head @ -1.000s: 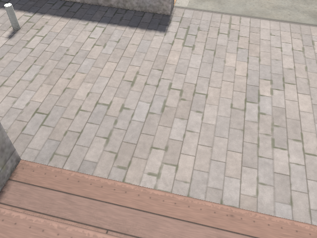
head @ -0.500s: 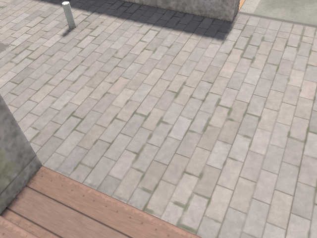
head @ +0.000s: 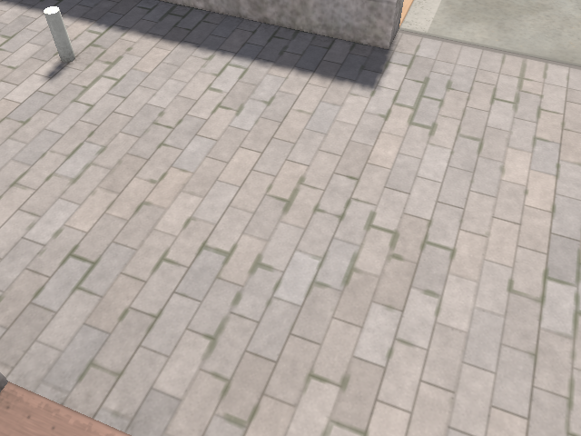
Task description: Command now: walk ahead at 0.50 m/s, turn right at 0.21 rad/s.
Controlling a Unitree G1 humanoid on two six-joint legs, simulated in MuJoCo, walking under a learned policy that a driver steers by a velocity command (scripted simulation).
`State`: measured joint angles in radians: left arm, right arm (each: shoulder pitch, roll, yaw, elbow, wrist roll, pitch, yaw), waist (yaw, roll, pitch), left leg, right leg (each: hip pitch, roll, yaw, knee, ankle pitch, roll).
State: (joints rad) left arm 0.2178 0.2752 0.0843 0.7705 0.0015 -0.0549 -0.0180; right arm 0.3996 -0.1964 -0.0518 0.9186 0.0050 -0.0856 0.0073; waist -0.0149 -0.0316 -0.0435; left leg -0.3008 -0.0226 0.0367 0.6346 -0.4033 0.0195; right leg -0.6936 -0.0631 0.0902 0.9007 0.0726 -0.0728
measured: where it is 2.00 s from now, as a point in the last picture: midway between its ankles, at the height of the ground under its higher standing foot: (445, 300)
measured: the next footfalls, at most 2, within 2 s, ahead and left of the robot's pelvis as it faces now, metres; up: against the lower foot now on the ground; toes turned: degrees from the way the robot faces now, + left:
right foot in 0.18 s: +0.21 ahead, -0.12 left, -0.13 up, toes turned -4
left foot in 0.70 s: +0.60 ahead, +0.00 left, -0.26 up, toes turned -30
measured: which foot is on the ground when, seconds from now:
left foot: down 0.00-0.20, up 0.22-0.68, down 0.70-1.00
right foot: up 0.00-0.16, down 0.18-0.72, up 0.74-1.00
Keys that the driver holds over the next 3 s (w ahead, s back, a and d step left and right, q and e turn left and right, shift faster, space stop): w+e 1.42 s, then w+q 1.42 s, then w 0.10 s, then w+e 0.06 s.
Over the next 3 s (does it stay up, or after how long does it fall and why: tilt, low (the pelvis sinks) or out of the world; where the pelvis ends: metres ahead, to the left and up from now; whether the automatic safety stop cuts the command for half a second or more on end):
stays up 1.48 -0.57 -0.24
